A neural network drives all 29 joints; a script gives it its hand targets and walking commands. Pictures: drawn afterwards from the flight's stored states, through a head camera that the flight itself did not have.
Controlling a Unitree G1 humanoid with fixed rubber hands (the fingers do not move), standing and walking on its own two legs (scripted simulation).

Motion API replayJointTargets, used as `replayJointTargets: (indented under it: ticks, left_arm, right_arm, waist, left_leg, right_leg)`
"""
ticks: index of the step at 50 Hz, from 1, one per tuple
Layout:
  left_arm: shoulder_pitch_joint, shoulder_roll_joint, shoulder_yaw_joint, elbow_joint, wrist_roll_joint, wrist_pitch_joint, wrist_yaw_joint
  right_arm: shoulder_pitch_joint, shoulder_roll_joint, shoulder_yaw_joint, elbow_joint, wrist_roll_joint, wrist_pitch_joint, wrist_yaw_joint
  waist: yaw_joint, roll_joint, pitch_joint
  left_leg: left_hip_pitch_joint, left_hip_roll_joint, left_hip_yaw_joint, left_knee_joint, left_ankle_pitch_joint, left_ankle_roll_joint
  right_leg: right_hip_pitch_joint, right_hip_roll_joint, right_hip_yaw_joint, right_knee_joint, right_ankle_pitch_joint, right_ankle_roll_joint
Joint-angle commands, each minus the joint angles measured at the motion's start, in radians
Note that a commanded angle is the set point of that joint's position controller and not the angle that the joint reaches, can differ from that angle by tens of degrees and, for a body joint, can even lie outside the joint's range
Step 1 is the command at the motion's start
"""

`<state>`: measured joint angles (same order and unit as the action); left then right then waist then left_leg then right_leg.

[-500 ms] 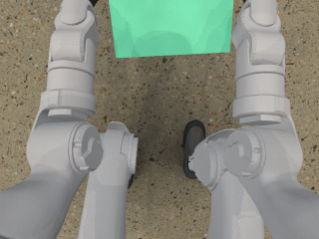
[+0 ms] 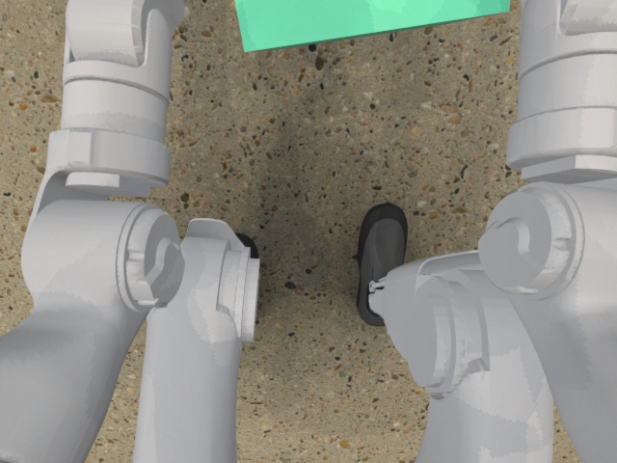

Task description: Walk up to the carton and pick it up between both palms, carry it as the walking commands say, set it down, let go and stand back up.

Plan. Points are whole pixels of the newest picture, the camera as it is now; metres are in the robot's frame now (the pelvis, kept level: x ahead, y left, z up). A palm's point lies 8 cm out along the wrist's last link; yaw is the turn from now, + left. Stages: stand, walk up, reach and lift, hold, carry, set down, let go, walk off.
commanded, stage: set down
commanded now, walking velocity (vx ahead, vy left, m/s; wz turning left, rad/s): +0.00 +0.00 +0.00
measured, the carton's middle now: out of the picture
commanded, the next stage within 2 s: none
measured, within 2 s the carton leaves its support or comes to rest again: rests again in 0.52 s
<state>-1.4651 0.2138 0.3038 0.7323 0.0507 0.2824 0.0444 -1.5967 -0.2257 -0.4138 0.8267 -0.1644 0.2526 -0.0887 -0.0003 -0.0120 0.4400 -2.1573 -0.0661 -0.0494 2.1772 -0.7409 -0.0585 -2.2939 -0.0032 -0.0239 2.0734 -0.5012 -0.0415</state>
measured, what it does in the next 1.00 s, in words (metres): stands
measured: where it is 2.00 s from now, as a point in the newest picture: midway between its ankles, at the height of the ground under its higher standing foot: (304, 295)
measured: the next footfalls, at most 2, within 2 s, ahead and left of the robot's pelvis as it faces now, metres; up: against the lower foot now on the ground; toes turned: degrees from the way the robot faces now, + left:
none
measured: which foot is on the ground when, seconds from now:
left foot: down 0.00-1.00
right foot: down 0.00-1.00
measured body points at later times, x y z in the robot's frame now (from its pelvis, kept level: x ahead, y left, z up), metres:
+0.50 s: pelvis +0.00 +0.00 -0.01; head +0.40 +0.00 +0.19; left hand +0.57 +0.14 -0.21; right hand +0.59 -0.16 -0.20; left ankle +0.07 +0.13 -0.36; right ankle +0.12 -0.11 -0.36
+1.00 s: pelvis +0.00 +0.00 -0.01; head +0.40 +0.00 +0.18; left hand +0.57 +0.14 -0.22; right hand +0.59 -0.17 -0.21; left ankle +0.07 +0.13 -0.36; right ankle +0.12 -0.11 -0.36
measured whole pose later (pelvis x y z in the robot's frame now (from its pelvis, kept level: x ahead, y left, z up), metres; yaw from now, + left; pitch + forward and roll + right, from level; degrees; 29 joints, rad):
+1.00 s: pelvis +0.00 +0.00 -0.01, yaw +0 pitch +40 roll +1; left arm -1.49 0.22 0.30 0.81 0.05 0.22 -0.02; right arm -1.59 -0.28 -0.43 0.95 -0.15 0.21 -0.05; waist 0.00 -0.02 0.46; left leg -2.16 -0.07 -0.05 2.23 -0.76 -0.06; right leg -2.30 -0.01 -0.02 2.13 -0.52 -0.04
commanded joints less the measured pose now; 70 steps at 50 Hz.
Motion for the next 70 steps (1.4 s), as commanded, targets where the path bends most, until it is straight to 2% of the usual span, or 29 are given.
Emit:
replayJointTargets:
  ticks: [1,4,6,7,9,12,22,23,27,30,33,34,38,41,43,44,45,46,47,49,53,54,58,64,65,66,68,69,70]
  left_arm:
    - [-0.634,-0.778,-0.543,-0.095,-0.199,-0.096,-0.223]
    - [-0.613,-0.817,-0.527,-0.045,-0.214,-0.084,-0.231]
    - [-0.597,-0.805,-0.507,-0.054,-0.19,-0.084,-0.24]
    - [-0.596,-0.783,-0.505,-0.028,-0.189,-0.087,-0.243]
    - [-0.618,-0.833,-0.524,-0.043,-0.218,-0.089,-0.254]
    - [-0.592,-0.794,-0.491,-0.016,-0.183,-0.082,-0.249]
    - [-0.575,-0.782,-0.477,-0.054,-0.159,-0.091,-0.256]
    - [-0.557,-0.809,-0.485,0.017,-0.163,-0.081,-0.259]
    - [-0.491,-0.782,-0.45,0.061,-0.125,-0.082,-0.257]
    - [-0.514,-0.78,-0.454,0.05,-0.143,-0.088,-0.261]
    - [-0.51,-0.787,-0.425,0.043,-0.127,-0.087,-0.266]
    - [-0.488,-0.796,-0.439,0.089,-0.125,-0.078,-0.269]
    - [-0.446,-0.787,-0.408,0.074,-0.109,-0.089,-0.262]
    - [-0.44,-0.784,-0.404,0.105,-0.107,-0.083,-0.262]
    - [-0.418,-0.785,-0.395,0.124,-0.093,-0.088,-0.26]
    - [-0.443,-0.771,-0.394,0.097,-0.097,-0.088,-0.259]
    - [-0.413,-0.76,-0.382,0.131,-0.063,-0.088,-0.252]
    - [-0.394,-0.782,-0.396,0.139,-0.088,-0.086,-0.261]
    - [-0.376,-0.766,-0.353,0.16,-0.058,-0.079,-0.26]
    - [-0.374,-0.777,-0.363,0.121,-0.072,-0.092,-0.258]
    - [-0.391,-0.763,-0.367,0.141,-0.079,-0.087,-0.261]
    - [-0.389,-0.726,-0.362,0.15,-0.049,-0.086,-0.255]
    - [-0.377,-0.744,-0.341,0.165,-0.044,-0.087,-0.254]
    - [-0.367,-0.702,-0.334,0.151,-0.025,-0.099,-0.24]
    - [-0.358,-0.707,-0.324,0.181,-0.044,-0.1,-0.241]
    - [-0.379,-0.665,-0.3,0.172,-0.013,-0.102,-0.236]
    - [-0.349,-0.649,-0.301,0.187,-0.029,-0.103,-0.227]
    - [-0.365,-0.604,-0.284,0.176,-0.014,-0.114,-0.216]
    - [-0.342,-0.609,-0.285,0.179,-0.019,-0.111,-0.216]
  right_arm:
    - [-0.221,0.848,0.411,0.147,0.187,-0.012,0.287]
    - [-0.238,0.813,0.407,0.169,0.175,-0.017,0.28]
    - [-0.272,0.816,0.402,0.132,0.197,-0.025,0.282]
    - [-0.234,0.829,0.388,0.19,0.159,-0.012,0.282]
    - [-0.238,0.806,0.38,0.161,0.156,-0.027,0.28]
    - [-0.23,0.836,0.382,0.191,0.178,-0.021,0.29]
    - [-0.237,0.788,0.354,0.154,0.171,-0.038,0.301]
    - [-0.201,0.779,0.328,0.215,0.142,-0.031,0.297]
    - [-0.189,0.825,0.347,0.247,0.154,-0.028,0.308]
    - [-0.184,0.781,0.321,0.252,0.125,-0.032,0.299]
    - [-0.183,0.806,0.311,0.255,0.136,-0.03,0.304]
    - [-0.153,0.773,0.302,0.283,0.109,-0.031,0.299]
    - [-0.188,0.808,0.335,0.239,0.153,-0.043,0.311]
    - [-0.165,0.782,0.31,0.26,0.131,-0.041,0.312]
    - [-0.182,0.787,0.315,0.287,0.142,-0.046,0.31]
    - [-0.2,0.756,0.307,0.247,0.138,-0.049,0.308]
    - [-0.172,0.804,0.278,0.312,0.131,-0.041,0.316]
    - [-0.154,0.763,0.3,0.289,0.134,-0.051,0.311]
    - [-0.164,0.771,0.295,0.271,0.139,-0.054,0.313]
    - [-0.187,0.785,0.317,0.261,0.139,-0.052,0.312]
    - [-0.165,0.728,0.268,0.29,0.111,-0.05,0.31]
    - [-0.14,0.765,0.272,0.337,0.121,-0.045,0.317]
    - [-0.185,0.732,0.277,0.262,0.121,-0.062,0.307]
    - [-0.184,0.72,0.262,0.294,0.119,-0.066,0.302]
    - [-0.162,0.703,0.264,0.313,0.113,-0.063,0.296]
    - [-0.154,0.722,0.23,0.317,0.11,-0.062,0.303]
    - [-0.157,0.632,0.237,0.305,0.11,-0.074,0.295]
    - [-0.162,0.635,0.224,0.322,0.113,-0.073,0.292]
    - [-0.146,0.601,0.215,0.31,0.1,-0.079,0.286]
  waist:
    - [-0.065,0.126,-1.256]
    - [-0.112,0.129,-1.231]
    - [-0.068,0.124,-1.198]
    - [-0.084,0.061,-1.131]
    - [-0.132,0.085,-1.15]
    - [-0.066,0.11,-1.142]
    - [-0.073,0.126,-1.044]
    - [-0.11,0.143,-1.024]
    - [-0.055,0.107,-0.967]
    - [-0.095,0.086,-0.934]
    - [-0.064,0.108,-0.944]
    - [-0.107,0.086,-0.91]
    - [-0.032,0.088,-0.917]
    - [-0.074,0.104,-0.896]
    - [-0.038,0.102,-0.855]
    - [-0.072,0.094,-0.888]
    - [-0.035,0.115,-0.826]
    - [-0.067,0.123,-0.82]
    - [-0.013,0.14,-0.809]
    - [-0.042,0.067,-0.865]
    - [-0.066,0.089,-0.786]
    - [-0.021,0.136,-0.758]
    - [-0.059,0.129,-0.8]
    - [-0.029,0.119,-0.77]
    - [-0.061,0.08,-0.779]
    - [-0.003,0.125,-0.772]
    - [-0.068,0.099,-0.748]
    - [-0.007,0.125,-0.743]
    - [-0.033,0.123,-0.791]
  left_leg:
    - [0.256,-0.049,0.107,-0.163,0.498,0.017]
    - [0.306,-0.058,0.095,-0.148,0.45,0.025]
    - [0.203,-0.054,0.117,-0.143,0.423,0.022]
    - [0.159,-0.055,0.103,-0.139,0.413,0.024]
    - [0.163,-0.058,0.097,-0.138,0.403,0.021]
    - [0.226,-0.05,0.104,-0.148,0.44,0.024]
    - [0.169,-0.053,0.093,-0.132,0.411,0.032]
    - [0.179,-0.036,0.08,-0.145,0.392,0.023]
    - [0.16,-0.05,0.084,-0.138,0.416,0.036]
    - [0.124,-0.052,0.088,-0.135,0.372,0.031]
    - [0.141,-0.04,0.083,-0.128,0.404,0.034]
    - [0.084,-0.04,0.079,-0.124,0.382,0.021]
    - [0.133,-0.048,0.084,-0.119,0.411,0.039]
    - [0.171,-0.044,0.074,-0.123,0.414,0.035]
    - [0.111,-0.044,0.078,-0.119,0.39,0.038]
    - [0.152,-0.039,0.071,-0.116,0.397,0.035]
    - [0.108,-0.049,0.084,-0.124,0.39,0.035]
    - [0.134,-0.044,0.074,-0.114,0.4,0.038]
    - [0.119,-0.045,0.096,-0.123,0.369,0.037]
    - [0.129,-0.048,0.069,-0.12,0.419,0.044]
    - [0.082,-0.05,0.069,-0.125,0.365,0.039]
    - [0.113,-0.036,0.079,-0.127,0.361,0.037]
    - [0.127,-0.039,0.08,-0.114,0.368,0.04]
    - [0.122,-0.045,0.083,-0.105,0.395,0.033]
    - [0.146,-0.046,0.068,-0.109,0.372,0.04]
    - [0.143,-0.041,0.078,-0.115,0.366,0.037]
    - [0.155,-0.038,0.07,-0.109,0.384,0.034]
    - [0.157,-0.048,0.083,-0.106,0.377,0.028]
    - [0.133,-0.043,0.088,-0.101,0.377,0.024]
  right_leg:
    - [0.931,0.098,0.035,0.019,0.578,0.015]
    - [0.903,0.081,0.027,0.004,0.493,0.013]
    - [0.962,0.091,0.045,0.016,0.534,0.015]
    - [0.955,0.088,0.041,0.026,0.533,0.019]
    - [0.959,0.09,0.039,0.021,0.532,0.009]
    - [0.885,0.087,0.034,0.02,0.519,0.019]
    - [0.846,0.091,0.046,0.035,0.49,0.017]
    - [0.832,0.084,0.04,0.036,0.471,0.009]
    - [0.814,0.085,0.042,0.037,0.462,0.014]
    - [0.827,0.088,0.032,0.038,0.439,0.011]
    - [0.814,0.09,0.054,0.04,0.456,0.009]
    - [0.832,0.085,0.042,0.043,0.473,0.012]
    - [0.816,0.087,0.052,0.05,0.452,0.013]
    - [0.755,0.085,0.04,0.036,0.423,0.016]
    - [0.751,0.088,0.051,0.053,0.424,0.012]
    - [0.77,0.081,0.039,0.051,0.422,0.017]
    - [0.733,0.093,0.048,0.044,0.418,0.018]
    - [0.72,0.083,0.049,0.047,0.417,0.013]
    - [0.704,0.098,0.054,0.029,0.376,0.011]
    - [0.751,0.084,0.043,0.062,0.433,0.023]
    - [0.711,0.089,0.039,0.053,0.385,0.014]
    - [0.64,0.09,0.046,0.049,0.362,0.013]
    - [0.731,0.089,0.056,0.048,0.404,0.015]
    - [0.715,0.094,0.05,0.058,0.412,0.023]
    - [0.705,0.084,0.028,0.066,0.376,0.028]
    - [0.67,0.098,0.047,0.057,0.35,0.026]
    - [0.675,0.088,0.032,0.052,0.38,0.029]
    - [0.67,0.09,0.04,0.06,0.35,0.025]
    - [0.7,0.099,0.039,0.06,0.381,0.029]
